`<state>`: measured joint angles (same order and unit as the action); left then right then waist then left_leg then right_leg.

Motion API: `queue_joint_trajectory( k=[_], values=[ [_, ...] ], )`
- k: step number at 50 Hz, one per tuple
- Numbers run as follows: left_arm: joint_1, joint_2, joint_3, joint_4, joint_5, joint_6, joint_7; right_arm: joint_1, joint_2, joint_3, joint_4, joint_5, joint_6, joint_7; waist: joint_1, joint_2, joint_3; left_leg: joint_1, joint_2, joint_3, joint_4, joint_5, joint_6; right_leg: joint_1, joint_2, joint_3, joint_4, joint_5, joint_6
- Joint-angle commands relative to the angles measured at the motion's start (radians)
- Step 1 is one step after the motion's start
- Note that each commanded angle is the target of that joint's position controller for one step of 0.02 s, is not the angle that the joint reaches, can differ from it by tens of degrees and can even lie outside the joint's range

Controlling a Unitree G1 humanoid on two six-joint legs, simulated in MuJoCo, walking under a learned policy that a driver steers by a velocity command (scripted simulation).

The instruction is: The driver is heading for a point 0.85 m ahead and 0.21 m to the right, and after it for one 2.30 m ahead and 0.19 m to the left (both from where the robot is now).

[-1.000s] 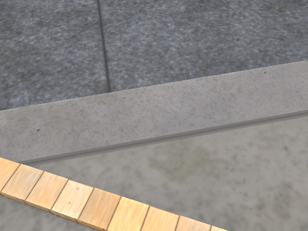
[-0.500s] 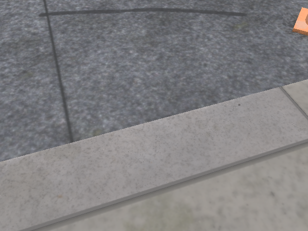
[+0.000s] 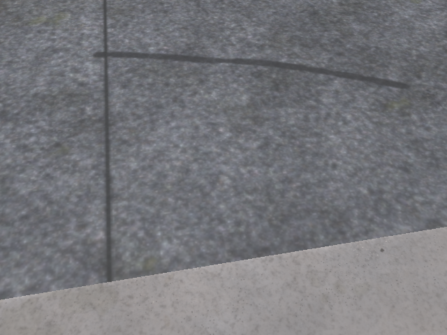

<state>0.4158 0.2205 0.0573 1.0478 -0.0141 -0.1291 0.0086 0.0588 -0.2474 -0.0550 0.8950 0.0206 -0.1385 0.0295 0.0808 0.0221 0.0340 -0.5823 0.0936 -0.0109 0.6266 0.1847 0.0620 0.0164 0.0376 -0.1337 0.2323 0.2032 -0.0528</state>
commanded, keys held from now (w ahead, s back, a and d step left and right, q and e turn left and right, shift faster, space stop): w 0.08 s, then w+e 0.72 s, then w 0.20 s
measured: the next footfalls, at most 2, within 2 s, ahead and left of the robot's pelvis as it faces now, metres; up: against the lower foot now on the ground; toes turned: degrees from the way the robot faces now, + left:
left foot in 0.14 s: +0.29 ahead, +0.13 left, -0.04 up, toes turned +0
right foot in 0.64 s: +0.45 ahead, -0.18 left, -0.04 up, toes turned -20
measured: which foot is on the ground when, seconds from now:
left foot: up 0.00-0.12, down 0.14-0.64, up 0.66-1.00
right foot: down 0.00-0.14, up 0.16-0.62, down 0.64-1.00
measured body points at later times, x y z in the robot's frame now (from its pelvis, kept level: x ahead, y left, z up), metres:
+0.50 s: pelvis +0.28 +0.01 -0.05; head +0.29 -0.01 +0.40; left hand +0.45 +0.24 -0.17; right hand +0.23 -0.26 -0.20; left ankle +0.25 +0.13 -0.80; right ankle +0.38 -0.16 -0.75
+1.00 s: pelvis +0.51 -0.13 -0.05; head +0.52 -0.16 +0.40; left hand +0.63 +0.11 -0.17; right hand +0.60 -0.44 -0.15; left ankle +0.73 -0.06 -0.74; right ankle +0.41 -0.17 -0.80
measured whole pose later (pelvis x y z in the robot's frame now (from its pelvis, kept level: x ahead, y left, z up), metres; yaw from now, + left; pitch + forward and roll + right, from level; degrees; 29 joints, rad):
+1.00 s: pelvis +0.51 -0.13 -0.05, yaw -25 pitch +2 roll +1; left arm 0.40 0.22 0.07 0.86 0.00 -0.07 0.01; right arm 0.00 -0.25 -0.08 0.84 0.00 -0.10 0.02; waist 0.05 0.04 -0.01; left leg -0.65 0.05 -0.04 0.66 0.13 0.01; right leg -0.08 0.09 0.07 0.32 -0.27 -0.09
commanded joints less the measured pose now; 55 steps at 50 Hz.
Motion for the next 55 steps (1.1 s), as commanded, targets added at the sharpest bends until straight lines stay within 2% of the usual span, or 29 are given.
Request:
queue_joint_trajectory(
  k=[1, 4, 6, 7, 8, 9, 10, 11, 12, 15, 17, 22, 28, 29, 31, 32, 33, 34, 35, 36, 37, 38, 42, 47, 49, 50, 52, 53, 55],
  values=[
    [-0.080, 0.149, 0.031, -0.062, -0.015, -0.022, 0.016, -0.048, -0.063, -0.013, -0.050, 0.003, -0.009, 0.022, -0.054, -0.093, 0.109, 0.221, -0.036, -0.007, -0.183, 0.203, -0.012, -0.261, -0.228, 0.172, -0.210, -0.321, -0.114],
    [-0.009, 0.129, 0.037, -0.039, -0.023, 0.002, 0.029, -0.031, -0.086, -0.015, -0.033, -0.006, -0.005, 0.025, -0.053, -0.032, 0.110, 0.185, -0.013, -0.047, -0.271, 0.210, -0.014, -0.097, -0.237, 0.165, -0.047, -0.352, -0.078],
    [-0.002, 0.111, 0.035, -0.048, -0.003, 0.024, 0.024, 0.139, -0.117, -0.036, 0.036, -0.013, -0.010, 0.017, -0.119, 0.038, 0.027, 0.364, -0.031, -0.034, -0.303, 0.185, -0.002, -0.111, -0.183, 0.166, 0.220, -0.294, -0.060],
    [-0.010, 0.094, 0.030, -0.055, 0.005, 0.031, 0.018, 0.268, -0.131, -0.044, 0.081, -0.027, -0.008, 0.006, -0.180, 0.082, -0.028, 0.529, -0.032, 0.001, -0.302, 0.204, 0.007, -0.202, -0.104, 0.131, 0.462, -0.307, -0.033],
    [0.063, -0.011, 0.002, -0.057, 0.018, 0.032, 0.004, 0.404, -0.167, -0.039, 0.104, -0.060, -0.013, 0.004, -0.199, 0.274, -0.165, 0.871, 0.157, -0.153, -0.119, 0.495, 0.116, -0.510, 0.014, 0.134, 0.901, -0.814, 0.008],
    [0.206, -0.017, -0.008, -0.028, -0.013, 0.025, 0.003, 0.409, -0.153, -0.027, 0.081, -0.050, -0.009, 0.001, -0.160, 0.248, -0.260, 0.974, 0.261, -0.275, -0.037, 0.574, 0.200, -0.644, 0.008, 0.307, 1.050, -0.845, 0.002],
    [0.180, 0.053, 0.005, -0.040, -0.038, 0.020, 0.003, 0.409, -0.179, -0.045, 0.084, -0.023, 0.005, 0.001, -0.169, 0.207, -0.304, 0.960, 0.308, -0.346, -0.108, 0.271, 0.249, -0.723, -0.032, 0.316, 1.126, -0.804, 0.007],
    [0.080, 0.095, 0.016, -0.085, -0.053, 0.021, 0.012, 0.357, -0.190, -0.052, 0.079, -0.002, 0.016, -0.003, -0.152, 0.128, -0.282, 0.873, 0.319, -0.442, -0.215, -0.178, 0.259, -0.798, -0.088, 0.268, 1.147, -0.721, 0.014],
    [-0.009, 0.124, 0.025, -0.117, -0.049, 0.031, 0.021, 0.285, -0.147, -0.037, 0.051, -0.012, 0.023, -0.012, -0.147, 0.034, -0.225, 0.722, 0.328, -0.493, -0.298, -0.355, 0.247, -0.792, -0.128, 0.249, 1.149, -0.635, 0.026],
    [-0.022, 0.064, 0.027, -0.130, -0.015, 0.085, 0.020, 0.134, -0.100, -0.019, 0.030, -0.041, 0.016, -0.016, -0.062, 0.032, -0.078, 0.349, 0.275, -0.361, -0.437, -0.470, 0.210, -0.661, -0.201, 0.262, 1.047, -0.576, 0.044],
    [-0.068, 0.048, 0.027, -0.158, -0.010, 0.098, 0.021, 0.126, -0.115, -0.028, 0.037, -0.035, 0.013, -0.030, -0.060, 0.058, -0.027, 0.281, 0.227, -0.215, -0.487, -0.416, 0.176, -0.653, -0.208, 0.243, 0.925, -0.524, 0.044],
    [-0.206, 0.035, 0.021, -0.201, -0.002, 0.091, -0.008, 0.184, -0.157, -0.055, 0.054, -0.026, 0.023, -0.059, -0.091, 0.004, -0.031, 0.374, 0.195, 0.001, -0.498, -0.277, 0.145, -0.643, -0.196, 0.185, 0.624, -0.310, 0.021],
    [-0.344, 0.062, 0.023, -0.263, -0.004, 0.107, -0.030, 0.238, -0.180, -0.074, 0.064, 0.005, 0.061, -0.054, -0.131, 0.043, 0.023, 0.507, 0.220, 0.108, -0.435, -0.344, 0.078, -0.623, -0.146, 0.089, 0.456, -0.373, -0.013],
    [-0.339, 0.071, 0.027, -0.269, -0.003, 0.109, -0.033, 0.233, -0.189, -0.078, 0.062, 0.008, 0.069, -0.053, -0.120, 0.046, 0.025, 0.519, 0.226, 0.120, -0.398, -0.323, 0.066, -0.597, -0.130, 0.069, 0.442, -0.409, -0.027],
    [-0.166, 0.119, 0.059, -0.226, -0.001, 0.110, -0.033, 0.182, -0.186, -0.075, 0.045, 0.009, 0.082, -0.051, -0.014, 0.021, -0.060, 0.454, 0.175, 0.207, -0.134, -0.042, 0.015, -0.325, -0.036, -0.008, 0.371, -0.400, -0.069],
    [0.016, 0.212, 0.104, -0.179, -0.009, 0.112, -0.021, 0.187, -0.146, -0.059, 0.032, -0.011, 0.083, -0.051, 0.060, -0.084, -0.149, 0.311, 0.111, 0.262, 0.180, -0.038, -0.041, -0.071, -0.054, 0.103, 0.323, -0.425, -0.121],
    [0.051, 0.353, 0.126, -0.185, -0.021, 0.108, -0.011, 0.215, -0.031, -0.021, -0.028, -0.057, 0.062, -0.043, -0.008, -0.373, -0.174, -0.081, -0.043, 0.222, 0.571, -0.676, -0.117, 0.164, -0.302, 0.623, 0.192, -0.498, -0.273],
    [0.081, 0.318, 0.106, -0.213, -0.004, 0.084, -0.023, 0.167, -0.067, -0.023, -0.054, -0.018, 0.019, -0.036, 0.022, -0.310, -0.295, -0.264, -0.114, -0.010, 0.733, -0.784, -0.105, 0.269, -0.397, 0.973, -0.002, -0.681, -0.368],
    [0.057, 0.245, 0.086, -0.211, 0.007, 0.066, -0.029, 0.083, -0.125, -0.035, -0.071, 0.026, -0.008, -0.030, 0.031, -0.203, -0.195, -0.371, -0.064, -0.045, 0.762, -0.698, -0.069, 0.240, -0.382, 0.870, 0.006, -0.587, -0.322],
    [0.007, 0.201, 0.073, -0.225, 0.007, 0.059, -0.029, 0.077, -0.128, -0.034, -0.066, 0.018, -0.020, -0.029, 0.003, -0.155, -0.162, -0.355, -0.023, -0.048, 0.702, -0.612, -0.042, 0.161, -0.343, 0.740, 0.049, -0.489, -0.281],
    [-0.074, 0.167, 0.062, -0.252, 0.007, 0.062, -0.029, 0.080, -0.136, -0.040, -0.049, -0.009, -0.019, -0.036, -0.035, -0.085, -0.128, -0.269, 0.013, -0.053, 0.618, -0.545, -0.039, 0.033, -0.305, 0.628, 0.062, -0.379, -0.247],
    [-0.131, 0.143, 0.053, -0.275, 0.011, 0.064, -0.025, 0.086, -0.145, -0.049, -0.043, -0.025, -0.008, -0.038, -0.071, -0.073, -0.115, -0.173, 0.034, -0.062, 0.538, -0.499, -0.041, -0.079, -0.274, 0.552, 0.048, -0.284, -0.230],
    [-0.090, 0.169, 0.055, -0.272, 0.005, 0.052, 0.000, 0.033, -0.100, -0.046, -0.063, -0.029, 0.033, -0.036, -0.089, -0.052, -0.080, -0.104, 0.007, -0.041, 0.290, -0.344, -0.077, -0.160, -0.232, 0.433, -0.007, -0.116, -0.218],
    [-0.017, 0.155, 0.052, -0.235, 0.010, 0.053, 0.015, -0.123, -0.035, -0.023, -0.121, -0.027, 0.029, -0.009, -0.044, -0.109, -0.051, 0.050, -0.068, 0.009, -0.002, -0.016, -0.064, -0.239, -0.149, 0.296, -0.018, -0.083, -0.145],
    [-0.015, 0.149, 0.052, -0.240, 0.016, 0.044, 0.004, -0.114, -0.056, -0.029, -0.117, -0.018, 0.029, -0.004, -0.047, -0.111, -0.043, 0.116, -0.083, 0.024, 0.050, 0.012, -0.054, -0.278, -0.160, 0.297, -0.019, -0.119, -0.147],
    [0.009, 0.144, 0.053, -0.224, 0.018, 0.042, 0.004, -0.092, -0.077, -0.036, -0.105, -0.017, 0.025, 0.004, -0.049, -0.127, -0.051, 0.054, -0.055, -0.019, 0.138, -0.002, -0.040, -0.182, -0.214, 0.339, 0.024, -0.081, -0.162],
    [0.037, 0.113, 0.044, -0.228, 0.002, 0.051, 0.008, -0.191, -0.082, -0.028, -0.149, -0.013, 0.015, 0.012, -0.021, -0.067, 0.016, -0.126, -0.062, 0.015, 0.013, -0.202, -0.020, -0.038, -0.217, 0.354, 0.073, -0.057, -0.162],
    [0.058, 0.126, 0.046, -0.224, 0.008, 0.059, 0.010, -0.222, -0.075, -0.024, -0.163, -0.015, 0.007, 0.016, -0.011, -0.080, 0.035, -0.074, -0.078, 0.039, -0.028, -0.232, -0.015, -0.049, -0.222, 0.370, 0.088, -0.036, -0.156],
    [0.020, 0.165, 0.052, -0.233, 0.011, 0.070, 0.015, -0.100, -0.102, -0.037, -0.135, -0.012, -0.003, 0.018, -0.070, -0.143, -0.018, 0.117, -0.124, 0.069, -0.049, -0.263, 0.009, -0.065, -0.222, 0.367, 0.166, 0.203, -0.148]
  ],
)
